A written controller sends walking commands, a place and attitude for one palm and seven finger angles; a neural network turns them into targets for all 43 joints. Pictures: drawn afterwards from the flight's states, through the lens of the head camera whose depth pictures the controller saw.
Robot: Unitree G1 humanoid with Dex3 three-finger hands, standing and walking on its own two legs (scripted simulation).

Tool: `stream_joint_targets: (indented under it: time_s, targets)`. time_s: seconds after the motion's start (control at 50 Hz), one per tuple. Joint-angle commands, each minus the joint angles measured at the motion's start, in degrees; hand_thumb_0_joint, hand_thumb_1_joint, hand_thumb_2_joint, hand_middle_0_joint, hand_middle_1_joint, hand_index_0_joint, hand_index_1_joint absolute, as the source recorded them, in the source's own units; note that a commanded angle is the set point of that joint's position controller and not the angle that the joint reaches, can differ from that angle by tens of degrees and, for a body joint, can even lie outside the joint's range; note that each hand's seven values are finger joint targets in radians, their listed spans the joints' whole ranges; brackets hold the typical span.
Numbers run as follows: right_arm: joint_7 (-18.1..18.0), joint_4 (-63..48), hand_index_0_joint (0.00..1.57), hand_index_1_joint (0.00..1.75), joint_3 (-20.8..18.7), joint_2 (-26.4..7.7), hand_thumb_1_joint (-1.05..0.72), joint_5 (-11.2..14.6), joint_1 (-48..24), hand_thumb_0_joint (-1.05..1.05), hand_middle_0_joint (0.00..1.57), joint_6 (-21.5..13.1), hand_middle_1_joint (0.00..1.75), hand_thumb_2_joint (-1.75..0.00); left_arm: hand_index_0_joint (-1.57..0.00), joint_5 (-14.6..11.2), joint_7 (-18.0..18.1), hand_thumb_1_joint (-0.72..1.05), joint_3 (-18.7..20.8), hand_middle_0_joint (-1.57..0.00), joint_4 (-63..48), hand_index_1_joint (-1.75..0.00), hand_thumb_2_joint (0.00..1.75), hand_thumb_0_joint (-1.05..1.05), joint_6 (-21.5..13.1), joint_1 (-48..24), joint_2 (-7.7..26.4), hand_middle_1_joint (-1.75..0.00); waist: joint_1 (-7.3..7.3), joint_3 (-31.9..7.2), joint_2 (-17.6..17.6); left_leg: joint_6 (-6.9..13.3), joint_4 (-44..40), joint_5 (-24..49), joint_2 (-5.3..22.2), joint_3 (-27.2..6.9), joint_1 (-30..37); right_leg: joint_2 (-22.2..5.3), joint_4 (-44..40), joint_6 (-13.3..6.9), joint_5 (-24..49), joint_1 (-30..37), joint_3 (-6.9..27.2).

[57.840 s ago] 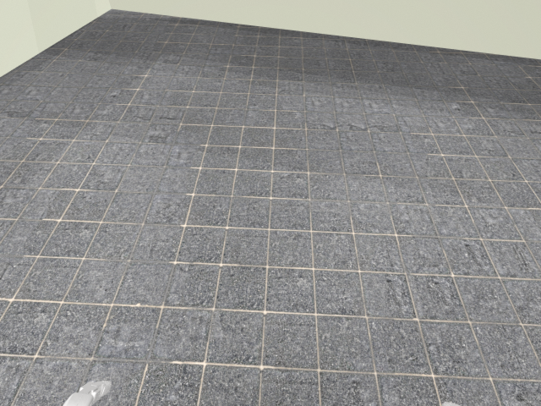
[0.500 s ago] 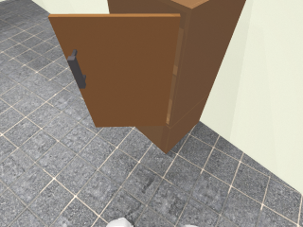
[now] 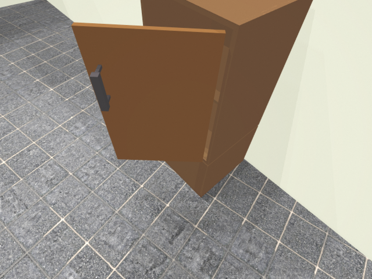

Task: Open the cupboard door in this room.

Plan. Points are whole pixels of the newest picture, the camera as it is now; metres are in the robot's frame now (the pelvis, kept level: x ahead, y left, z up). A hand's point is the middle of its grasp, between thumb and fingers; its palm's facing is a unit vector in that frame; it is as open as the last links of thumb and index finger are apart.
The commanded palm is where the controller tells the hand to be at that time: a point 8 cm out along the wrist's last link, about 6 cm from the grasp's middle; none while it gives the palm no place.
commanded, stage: come to a stop and stand still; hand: left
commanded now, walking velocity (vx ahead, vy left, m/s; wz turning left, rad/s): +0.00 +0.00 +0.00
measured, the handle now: (102, 88) +0.59 +0.31 +0.04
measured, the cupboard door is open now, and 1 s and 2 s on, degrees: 47 47 47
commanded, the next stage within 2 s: look again from close up in 0.52 s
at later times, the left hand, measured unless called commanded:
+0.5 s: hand out of the picture +0.01 +0.19 -0.18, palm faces +0.01 -0.99 -0.16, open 7.3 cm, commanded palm none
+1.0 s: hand out of the picture +0.00 +0.19 -0.17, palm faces +0.00 -0.97 -0.23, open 7.3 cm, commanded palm none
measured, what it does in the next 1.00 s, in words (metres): stands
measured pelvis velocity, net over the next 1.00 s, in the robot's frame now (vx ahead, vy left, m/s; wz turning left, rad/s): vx -0.01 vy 0.01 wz -0.02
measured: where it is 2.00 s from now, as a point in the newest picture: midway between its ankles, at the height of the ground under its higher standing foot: outside the picture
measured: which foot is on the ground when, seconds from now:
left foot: down 0.00-1.00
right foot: down 0.00-1.00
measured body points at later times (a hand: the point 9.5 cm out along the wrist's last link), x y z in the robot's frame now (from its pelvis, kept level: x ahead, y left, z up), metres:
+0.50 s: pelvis +0.00 +0.02 +0.01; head +0.02 +0.04 +0.45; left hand +0.01 +0.24 -0.16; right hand -0.01 -0.20 -0.15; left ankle -0.02 +0.10 -0.74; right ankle -0.02 -0.13 -0.74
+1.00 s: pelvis -0.01 +0.01 +0.00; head -0.01 -0.01 +0.45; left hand +0.00 +0.24 -0.15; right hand +0.00 -0.21 -0.17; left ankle -0.02 +0.10 -0.74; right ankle -0.02 -0.13 -0.74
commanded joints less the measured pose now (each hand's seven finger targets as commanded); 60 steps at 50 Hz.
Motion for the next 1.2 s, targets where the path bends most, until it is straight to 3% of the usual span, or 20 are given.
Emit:
stream_joint_targets:
  time_s: [0.0,0.1,0.24,0.38,0.56,0.58,0.6,0.62,0.64,0.66,0.7,0.74,0.82,0.9,0.98,1.1,1.18]
  targets:
    - [-1.0,-1.2,0.20,0.30,-0.5,-6.5,-0.90,0.4,2.9,0.00,0.20,-1.0,0.30,-0.90,-0.20,-0.1,0.2,0.90,0.2,-0.20,-1.4,-0.30,0.90,0.00,-0.3,1.7,4.3,-0.30,-0.69,-2.7,6.7,1.5,-5.9,25.6,8.5,-6.5,1.9,-2.1,-3.8,-1.8,9.8,1.9,2.6]
    - [-0.8,-0.9,0.20,0.30,-0.2,-5.6,-0.90,0.4,2.5,0.00,0.20,-1.1,0.30,-0.90,-0.20,0.1,0.1,0.90,-0.5,-0.20,0.1,-0.30,0.90,0.00,-0.6,1.8,4.1,-0.30,-1.20,-0.3,0.5,0.2,-7.6,15.9,6.9,-5.6,1.3,-3.2,-7.5,-1.8,10.6,1.4,4.0]
    - [-0.7,-0.2,0.20,0.30,0.3,-5.5,-0.90,0.4,3.0,0.00,0.20,-1.6,0.30,-0.90,-0.20,0.1,0.1,0.90,-0.9,-0.20,0.6,-0.30,0.90,0.00,-0.8,2.5,4.2,-0.30,-1.15,0.5,2.9,0.0,-9.4,15.8,6.6,-5.4,1.2,-3.1,-8.6,-1.5,10.5,2.5,3.8]
    - [-0.9,0.6,0.20,0.30,0.6,-5.6,-0.90,0.3,4.5,0.00,0.20,-2.0,0.30,-0.90,-0.20,-0.1,0.2,0.90,-1.0,-0.20,1.0,-0.30,0.90,0.00,-0.7,3.4,4.1,-0.30,-1.11,-0.1,3.4,-0.1,-9.8,20.0,6.7,-5.5,2.1,-3.1,-7.8,-1.3,11.2,3.2,3.2]
    - [-0.9,1.8,0.20,0.30,0.6,-4.3,-0.90,0.4,7.0,0.00,0.20,-2.1,0.30,-0.90,-0.20,-0.1,0.4,0.90,-1.1,-0.20,1.5,-0.30,0.90,0.00,-0.8,4.4,3.5,-0.30,-1.26,1.1,1.3,0.1,-10.2,16.3,6.3,-5.3,0.9,-3.2,-8.2,-1.4,10.8,3.6,3.1]
    - [-1.0,1.9,0.20,0.30,0.6,-4.0,-0.90,0.4,7.0,0.00,0.20,-2.2,0.30,-0.90,-0.20,-0.2,0.4,0.90,-1.1,-0.20,1.6,-0.30,0.90,0.00,-0.9,4.7,3.3,-0.30,-1.18,0.7,1.6,0.1,-10.0,17.1,6.2,-5.3,1.3,-3.3,-8.1,-1.4,11.5,3.6,3.2]
    - [0.0,-2.5,0.20,0.30,1.2,-7.2,-0.90,1.3,3.2,0.00,0.20,-3.1,0.30,-0.90,-0.20,0.8,2.8,0.90,-2.0,-0.20,2.0,-0.30,0.90,0.00,-2.7,5.7,4.7,-0.30,-0.96,0.7,7.1,-1.2,0.1,37.4,7.9,-4.9,-1.2,-4.6,-4.7,-1.6,23.2,0.3,5.0]
    - [0.1,-3.3,0.20,0.30,1.0,-5.1,-0.90,0.2,6.6,0.00,0.20,-3.2,0.30,-0.90,-0.20,0.3,2.4,0.90,-1.3,-0.20,0.2,-0.30,0.90,0.00,-2.9,6.7,6.4,-0.30,-1.52,-3.4,8.6,-1.1,-0.6,27.0,6.1,-5.4,-0.5,-4.3,-2.2,-3.1,15.2,3.3,4.0]
    - [0.1,-3.2,0.20,0.30,1.2,-4.8,-0.90,-0.1,5.4,0.00,0.20,-3.4,0.30,-0.90,-0.20,0.3,1.8,0.90,-1.2,-0.20,0.0,-0.30,0.90,0.00,-2.9,5.5,6.3,-0.30,-0.81,-1.7,10.8,-0.8,-2.0,23.9,5.9,-5.1,-1.7,-3.9,-2.0,-3.1,13.2,1.9,3.7]
    - [0.1,-3.7,0.20,0.30,1.4,-5.0,-0.90,0.0,7.1,0.00,0.20,-3.4,0.30,-0.90,-0.20,0.3,1.5,0.90,-1.5,-0.20,-0.1,-0.30,0.90,0.00,-2.8,5.3,5.7,-0.30,-1.46,-3.9,8.7,-0.1,-2.7,21.7,6.9,-6.3,-1.5,-2.7,-1.3,-3.2,8.2,2.2,3.0]
    - [-0.2,-4.3,0.20,0.30,1.2,-5.3,-0.90,0.1,8.3,0.00,0.20,-3.5,0.30,-0.90,-0.20,0.1,1.2,0.90,-1.7,-0.20,-0.4,-0.30,0.90,0.00,-2.5,5.2,3.8,-0.30,-1.81,-6.4,7.2,1.1,-2.5,26.7,7.9,-7.1,0.6,-1.7,-0.1,-2.9,7.6,2.1,1.7]
    - [-0.4,-4.7,0.20,0.30,1.2,-5.6,-0.90,0.1,8.5,0.00,0.20,-3.3,0.30,-0.90,-0.20,0.1,1.0,0.90,-1.8,-0.20,-0.7,-0.30,0.90,0.00,-2.3,4.9,3.3,-0.30,-1.72,-4.1,6.0,1.7,-2.7,26.8,8.1,-7.0,-0.1,-1.3,0.2,-2.8,6.5,1.1,1.5]
    - [-0.2,-5.1,0.20,0.30,1.1,-5.2,-0.90,0.3,6.9,0.00,0.20,-2.8,0.30,-0.90,-0.20,0.1,0.8,0.90,-1.7,-0.20,-1.0,-0.30,0.90,0.00,-1.9,4.3,3.3,-0.30,-1.78,1.6,-0.6,1.6,-5.5,10.8,6.6,-6.5,-3.8,-2.1,-2.5,-2.7,5.7,-1.7,3.5]
    - [0.2,-4.4,0.20,0.30,1.2,-5.4,-0.90,0.2,6.3,0.00,0.20,-2.6,0.30,-0.90,-0.20,0.2,0.5,0.90,-1.6,-0.20,-1.4,-0.30,0.90,0.00,-1.9,4.2,4.1,-0.30,-1.69,4.1,-1.1,1.4,-7.4,4.5,5.9,-6.1,-5.2,-2.2,-3.9,-2.6,3.6,-3.0,4.4]
    - [0.3,-3.9,0.20,0.30,1.4,-5.3,-0.90,0.2,5.7,0.00,0.20,-2.5,0.30,-0.90,-0.20,0.2,0.4,0.90,-1.5,-0.20,-1.6,-0.30,0.90,0.00,-1.9,4.7,4.6,-0.30,-1.50,4.0,0.8,1.3,-8.2,1.8,5.6,-5.4,-5.0,-2.4,-5.1,-2.8,2.6,-3.5,5.2]
    - [0.2,-3.2,0.20,0.30,1.5,-5.0,-0.90,0.2,5.5,0.00,0.20,-2.7,0.30,-0.90,-0.20,0.1,0.2,0.90,-1.3,-0.20,-1.9,-0.30,0.90,0.00,-2.3,4.8,5.0,-0.30,-1.45,0.0,0.5,1.0,-6.7,6.5,5.8,-4.2,-2.3,-2.8,-5.7,-3.0,6.9,-1.7,6.0]
    - [0.1,-2.3,0.20,0.30,1.6,-4.7,-0.90,0.3,5.1,0.00,0.20,-2.5,0.30,-0.90,-0.20,0.0,0.2,0.90,-1.3,-0.20,-1.6,-0.30,0.90,0.00,-2.4,5.0,5.0,-0.30,-1.44,-0.5,0.7,0.6,-5.8,7.4,5.7,-3.5,-1.6,-3.1,-6.2,-3.1,8.8,-1.4,6.4]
